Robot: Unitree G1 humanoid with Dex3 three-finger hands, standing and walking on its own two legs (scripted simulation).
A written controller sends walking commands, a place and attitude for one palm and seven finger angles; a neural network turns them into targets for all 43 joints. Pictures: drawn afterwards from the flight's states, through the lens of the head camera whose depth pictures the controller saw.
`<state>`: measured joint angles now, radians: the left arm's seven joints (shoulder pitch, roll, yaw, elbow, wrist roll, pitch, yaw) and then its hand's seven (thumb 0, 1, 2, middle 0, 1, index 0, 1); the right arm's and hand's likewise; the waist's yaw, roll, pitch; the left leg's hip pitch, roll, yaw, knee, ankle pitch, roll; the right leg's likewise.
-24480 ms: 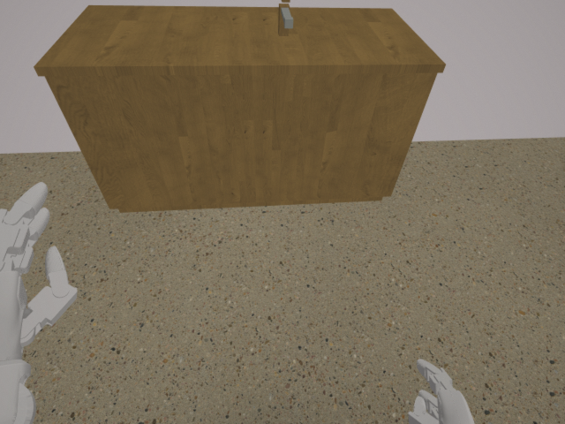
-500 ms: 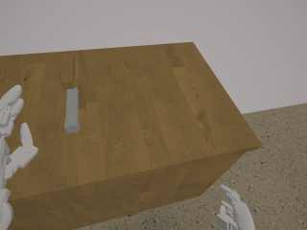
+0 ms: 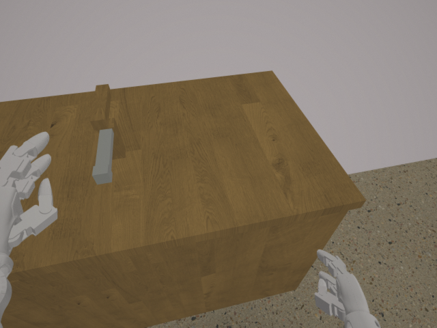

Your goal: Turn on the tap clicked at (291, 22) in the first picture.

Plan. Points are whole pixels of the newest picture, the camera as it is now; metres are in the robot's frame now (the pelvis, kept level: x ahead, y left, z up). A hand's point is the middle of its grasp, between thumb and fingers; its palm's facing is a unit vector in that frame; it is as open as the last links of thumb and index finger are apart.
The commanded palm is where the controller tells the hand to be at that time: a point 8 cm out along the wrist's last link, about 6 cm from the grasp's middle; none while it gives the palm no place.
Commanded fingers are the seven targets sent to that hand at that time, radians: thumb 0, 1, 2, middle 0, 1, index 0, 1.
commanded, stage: turn the palm inward beside the body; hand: left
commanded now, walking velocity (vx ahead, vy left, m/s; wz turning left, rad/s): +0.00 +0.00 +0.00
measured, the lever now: (102, 174) +0.35 +0.27 +0.08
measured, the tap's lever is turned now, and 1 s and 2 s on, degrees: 0 0 0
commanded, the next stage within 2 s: reach beside the lever's end, fingers flat in 1.92 s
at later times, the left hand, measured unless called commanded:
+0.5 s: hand (78, 217) +0.22 +0.22 +0.16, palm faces +0.44 -0.83 -0.34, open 7.4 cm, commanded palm +0.16 +0.26 +0.17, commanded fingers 0.00 0.90 0.90 -0.20 -0.30 -0.20 -0.30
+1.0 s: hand (73, 237) +0.19 +0.23 +0.14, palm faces +0.45 -0.87 -0.21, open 7.4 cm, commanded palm +0.14 +0.26 +0.15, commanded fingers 0.00 0.90 0.90 -0.20 -0.30 -0.20 -0.30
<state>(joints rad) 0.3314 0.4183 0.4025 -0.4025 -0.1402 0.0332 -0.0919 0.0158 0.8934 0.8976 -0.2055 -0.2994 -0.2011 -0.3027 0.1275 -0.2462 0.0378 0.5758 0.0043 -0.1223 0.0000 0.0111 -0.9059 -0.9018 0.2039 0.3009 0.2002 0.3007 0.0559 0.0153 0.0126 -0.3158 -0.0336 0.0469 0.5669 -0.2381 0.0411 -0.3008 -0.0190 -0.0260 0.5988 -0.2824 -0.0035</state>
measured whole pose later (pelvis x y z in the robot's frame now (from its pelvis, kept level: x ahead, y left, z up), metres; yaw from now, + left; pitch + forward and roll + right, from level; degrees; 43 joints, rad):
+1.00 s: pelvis +0.02 -0.03 -0.01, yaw +3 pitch +1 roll +0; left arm 0.46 0.28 0.30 -0.46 -0.22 0.02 0.05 0.02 0.89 0.90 -0.21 -0.30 -0.20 -0.30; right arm 0.17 -0.23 0.06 0.63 0.04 -0.27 -0.09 0.01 -0.91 -0.90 0.20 0.30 0.20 0.30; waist 0.10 0.05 -0.06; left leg -0.39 -0.03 -0.06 0.70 -0.32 0.00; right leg -0.34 0.01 -0.09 0.68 -0.36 -0.04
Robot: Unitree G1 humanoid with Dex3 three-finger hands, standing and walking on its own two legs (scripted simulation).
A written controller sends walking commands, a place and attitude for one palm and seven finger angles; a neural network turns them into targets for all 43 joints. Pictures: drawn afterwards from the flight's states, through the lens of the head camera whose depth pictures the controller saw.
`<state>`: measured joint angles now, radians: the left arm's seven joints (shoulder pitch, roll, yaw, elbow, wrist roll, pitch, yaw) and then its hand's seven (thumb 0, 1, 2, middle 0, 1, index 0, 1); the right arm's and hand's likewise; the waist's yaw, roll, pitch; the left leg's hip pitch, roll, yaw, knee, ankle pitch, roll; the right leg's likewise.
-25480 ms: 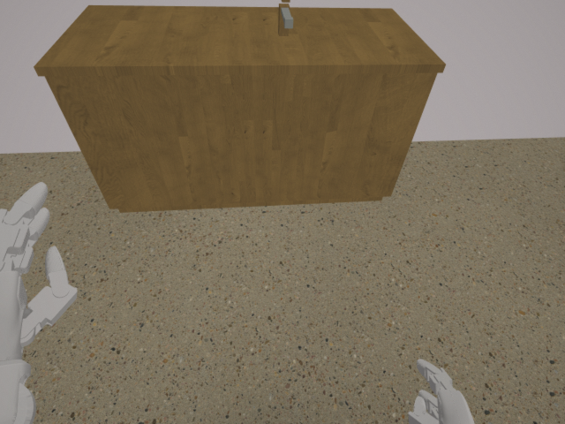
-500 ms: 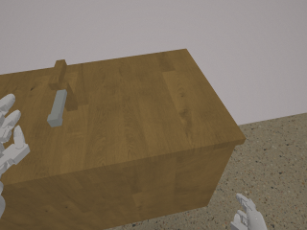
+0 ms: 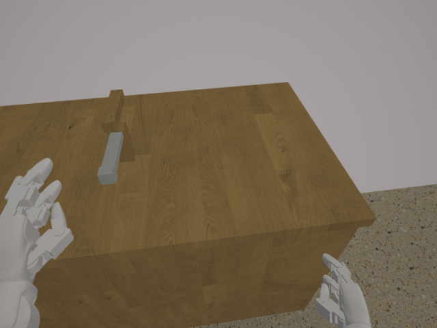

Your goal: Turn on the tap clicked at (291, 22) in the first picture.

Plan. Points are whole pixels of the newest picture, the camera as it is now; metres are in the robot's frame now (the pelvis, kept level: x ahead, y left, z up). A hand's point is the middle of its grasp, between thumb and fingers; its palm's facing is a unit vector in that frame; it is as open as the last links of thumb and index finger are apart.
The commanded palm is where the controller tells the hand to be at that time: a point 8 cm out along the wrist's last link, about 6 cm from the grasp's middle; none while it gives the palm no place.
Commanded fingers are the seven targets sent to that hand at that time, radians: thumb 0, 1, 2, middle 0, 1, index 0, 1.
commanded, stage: turn the palm inward beside the body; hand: left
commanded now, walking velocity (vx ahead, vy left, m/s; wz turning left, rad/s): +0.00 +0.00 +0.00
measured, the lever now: (107, 175) +0.35 +0.29 +0.09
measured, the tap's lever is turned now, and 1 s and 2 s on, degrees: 0 0 0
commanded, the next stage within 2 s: reach beside the lever's end, fingers flat in 0.92 s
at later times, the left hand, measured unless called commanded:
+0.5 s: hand (77, 251) +0.17 +0.22 +0.15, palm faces +0.44 -0.89 -0.15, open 7.5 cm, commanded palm +0.11 +0.26 +0.16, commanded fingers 0.00 0.90 0.90 -0.20 -0.30 -0.20 -0.30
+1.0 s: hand (98, 245) +0.18 +0.20 +0.15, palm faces +0.44 -0.89 -0.15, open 7.4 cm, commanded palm +0.13 +0.24 +0.16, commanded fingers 0.00 0.90 0.90 -0.20 -0.30 -0.20 -0.30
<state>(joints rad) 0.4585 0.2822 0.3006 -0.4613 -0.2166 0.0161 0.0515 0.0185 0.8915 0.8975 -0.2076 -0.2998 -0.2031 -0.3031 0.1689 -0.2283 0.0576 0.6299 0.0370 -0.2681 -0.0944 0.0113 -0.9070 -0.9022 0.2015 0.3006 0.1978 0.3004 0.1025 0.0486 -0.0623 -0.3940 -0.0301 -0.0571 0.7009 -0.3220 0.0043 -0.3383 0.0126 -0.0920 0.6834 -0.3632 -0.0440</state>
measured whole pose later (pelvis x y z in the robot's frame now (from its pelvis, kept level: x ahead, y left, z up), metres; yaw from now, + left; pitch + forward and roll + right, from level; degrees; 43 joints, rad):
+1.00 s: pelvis +0.00 -0.03 +0.00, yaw +1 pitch +0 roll +0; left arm 0.52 0.23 0.22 -0.51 -0.24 0.11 0.13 0.02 0.89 0.90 -0.20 -0.30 -0.20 -0.30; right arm 0.19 -0.25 0.06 0.65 0.04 -0.27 -0.11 0.01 -0.91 -0.90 0.20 0.30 0.20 0.30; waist 0.09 0.07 -0.06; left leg -0.36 0.00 -0.08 0.68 -0.32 -0.03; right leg -0.30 0.04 -0.12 0.66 -0.36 -0.08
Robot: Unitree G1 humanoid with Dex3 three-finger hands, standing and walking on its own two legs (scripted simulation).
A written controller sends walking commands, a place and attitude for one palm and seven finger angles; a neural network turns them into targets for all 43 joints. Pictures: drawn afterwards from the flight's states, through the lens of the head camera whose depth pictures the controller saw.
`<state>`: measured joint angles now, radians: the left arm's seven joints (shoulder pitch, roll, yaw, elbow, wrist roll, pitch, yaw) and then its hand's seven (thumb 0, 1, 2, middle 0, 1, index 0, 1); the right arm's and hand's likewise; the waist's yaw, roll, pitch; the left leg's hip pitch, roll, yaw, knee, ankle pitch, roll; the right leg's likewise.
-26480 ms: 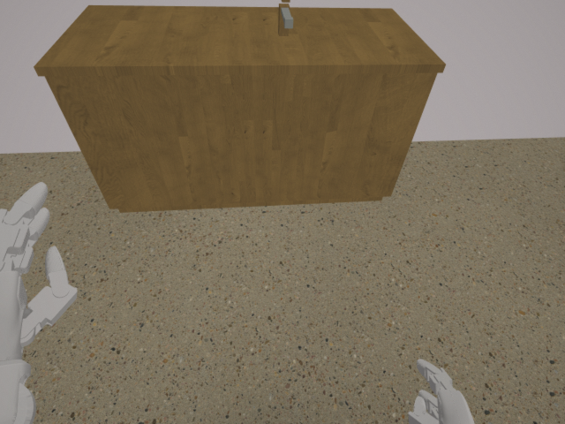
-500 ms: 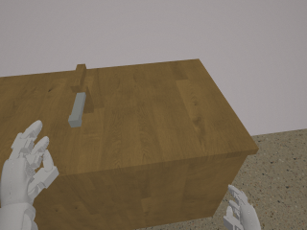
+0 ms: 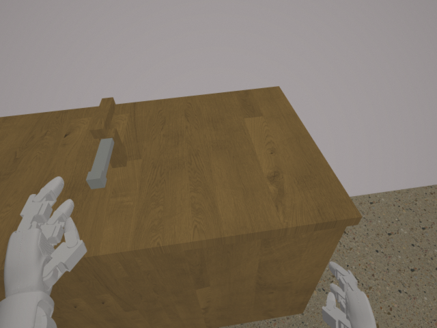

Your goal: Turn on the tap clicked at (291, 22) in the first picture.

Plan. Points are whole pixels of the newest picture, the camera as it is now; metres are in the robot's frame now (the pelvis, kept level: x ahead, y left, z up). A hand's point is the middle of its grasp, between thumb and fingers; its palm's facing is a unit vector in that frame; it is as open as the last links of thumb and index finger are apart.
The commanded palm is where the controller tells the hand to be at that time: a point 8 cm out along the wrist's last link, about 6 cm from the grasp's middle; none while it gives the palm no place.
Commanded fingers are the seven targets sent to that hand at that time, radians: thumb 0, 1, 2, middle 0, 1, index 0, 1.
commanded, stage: reach beside the lever's end, fingers flat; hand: left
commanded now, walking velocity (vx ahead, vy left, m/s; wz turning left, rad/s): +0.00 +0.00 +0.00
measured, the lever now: (96, 179) +0.35 +0.31 +0.09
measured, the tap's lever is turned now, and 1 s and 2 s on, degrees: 0 0 0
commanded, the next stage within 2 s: none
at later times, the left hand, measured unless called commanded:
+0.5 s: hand (74, 228) +0.21 +0.26 +0.13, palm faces +0.46 -0.88 -0.14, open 7.4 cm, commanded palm +0.17 +0.30 +0.14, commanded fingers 0.00 0.90 0.90 -0.20 -0.29 -0.20 -0.29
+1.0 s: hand (75, 212) +0.25 +0.29 +0.12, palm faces +0.47 -0.88 -0.11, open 7.6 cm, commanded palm +0.21 +0.33 +0.12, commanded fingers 0.00 0.90 0.90 -0.17 -0.23 -0.17 -0.23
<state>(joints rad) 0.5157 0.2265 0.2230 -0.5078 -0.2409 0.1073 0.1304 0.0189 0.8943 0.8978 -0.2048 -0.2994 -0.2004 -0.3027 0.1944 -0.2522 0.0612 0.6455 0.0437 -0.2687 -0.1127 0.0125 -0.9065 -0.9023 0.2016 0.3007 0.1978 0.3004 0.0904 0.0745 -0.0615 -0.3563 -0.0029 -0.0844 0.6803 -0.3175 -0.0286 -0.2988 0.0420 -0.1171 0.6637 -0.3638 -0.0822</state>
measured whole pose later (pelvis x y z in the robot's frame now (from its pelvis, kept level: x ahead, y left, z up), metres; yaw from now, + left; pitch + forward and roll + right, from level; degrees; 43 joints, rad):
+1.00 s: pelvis -0.01 +0.03 +0.01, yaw -1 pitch +0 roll +0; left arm 0.17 0.24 0.29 -0.10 -0.21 0.03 0.14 0.02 0.90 0.90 -0.19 -0.25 -0.18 -0.25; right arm 0.16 -0.24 0.06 0.69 0.03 -0.22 -0.12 0.01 -0.91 -0.90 0.20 0.30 0.20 0.30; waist 0.06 0.06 -0.03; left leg -0.36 -0.02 -0.05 0.63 -0.28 0.00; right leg -0.31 0.02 -0.09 0.62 -0.32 -0.05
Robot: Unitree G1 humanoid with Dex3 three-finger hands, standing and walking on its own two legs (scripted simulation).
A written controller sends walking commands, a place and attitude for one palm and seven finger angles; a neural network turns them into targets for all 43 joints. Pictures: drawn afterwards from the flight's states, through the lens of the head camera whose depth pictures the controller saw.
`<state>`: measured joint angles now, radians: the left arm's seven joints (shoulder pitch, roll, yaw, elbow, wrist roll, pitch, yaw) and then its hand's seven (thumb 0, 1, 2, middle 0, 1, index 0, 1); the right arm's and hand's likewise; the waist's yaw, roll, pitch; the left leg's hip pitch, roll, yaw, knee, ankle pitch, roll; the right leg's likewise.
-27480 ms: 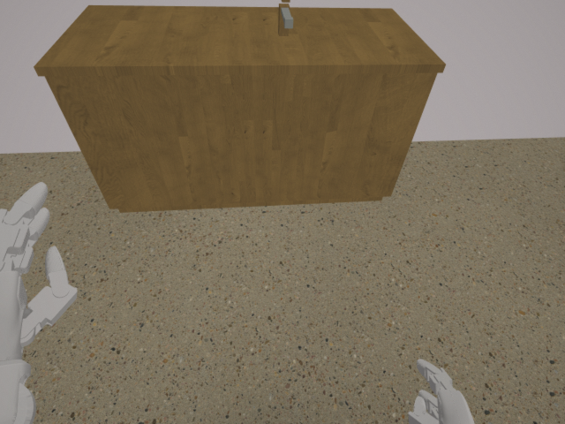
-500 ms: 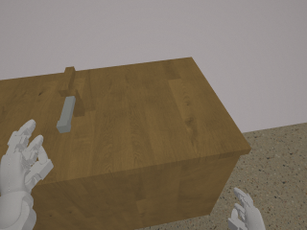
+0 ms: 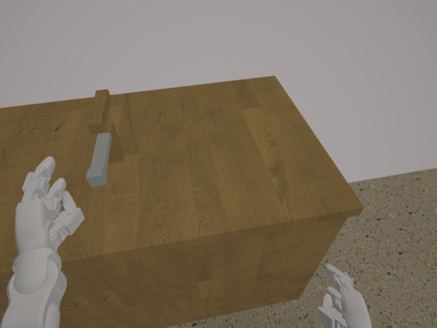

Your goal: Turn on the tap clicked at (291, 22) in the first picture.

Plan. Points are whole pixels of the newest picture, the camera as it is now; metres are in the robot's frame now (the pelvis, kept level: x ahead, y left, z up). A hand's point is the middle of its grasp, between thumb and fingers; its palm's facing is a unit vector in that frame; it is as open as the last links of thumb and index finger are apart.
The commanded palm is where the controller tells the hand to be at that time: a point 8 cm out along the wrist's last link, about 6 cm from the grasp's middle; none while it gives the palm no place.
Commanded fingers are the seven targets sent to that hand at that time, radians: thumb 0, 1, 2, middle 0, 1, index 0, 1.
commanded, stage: reach beside the lever's end, fingers flat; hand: left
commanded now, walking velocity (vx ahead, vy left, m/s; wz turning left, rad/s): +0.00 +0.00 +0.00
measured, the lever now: (97, 177) +0.36 +0.29 +0.09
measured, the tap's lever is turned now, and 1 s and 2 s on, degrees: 0 0 0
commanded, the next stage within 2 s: push the lever round in 1.22 s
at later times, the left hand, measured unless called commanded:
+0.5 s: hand (70, 199) +0.29 +0.30 +0.10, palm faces +0.51 -0.85 -0.11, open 7.8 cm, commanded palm +0.25 +0.34 +0.10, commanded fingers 0.00 0.90 0.90 -0.15 -0.16 -0.15 -0.16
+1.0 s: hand (73, 185) +0.33 +0.32 +0.09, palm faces +0.49 -0.87 -0.10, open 7.8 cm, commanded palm +0.28 +0.36 +0.08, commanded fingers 0.00 0.90 0.90 -0.15 -0.15 -0.15 -0.15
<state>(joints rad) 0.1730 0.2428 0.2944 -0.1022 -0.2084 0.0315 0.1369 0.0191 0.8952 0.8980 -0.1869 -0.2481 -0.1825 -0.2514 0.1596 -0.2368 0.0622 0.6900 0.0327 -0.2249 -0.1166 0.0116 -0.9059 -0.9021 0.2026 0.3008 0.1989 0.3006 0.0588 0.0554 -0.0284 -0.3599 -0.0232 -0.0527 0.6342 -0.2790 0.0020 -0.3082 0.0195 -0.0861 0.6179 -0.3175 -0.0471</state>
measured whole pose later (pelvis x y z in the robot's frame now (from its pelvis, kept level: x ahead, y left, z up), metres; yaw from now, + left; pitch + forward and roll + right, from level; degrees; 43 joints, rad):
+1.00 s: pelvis +0.00 +0.01 -0.01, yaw -1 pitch +5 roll -2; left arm -0.18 0.38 0.46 0.46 -0.20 -0.17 0.01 0.02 0.90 0.90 -0.15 -0.15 -0.15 -0.15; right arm 0.24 -0.28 0.03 0.71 0.04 -0.15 -0.11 0.01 -0.91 -0.90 0.20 0.30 0.20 0.30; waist 0.01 0.05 -0.04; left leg -0.50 -0.01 -0.05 0.70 -0.30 0.01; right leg -0.43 0.03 -0.08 0.65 -0.32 -0.04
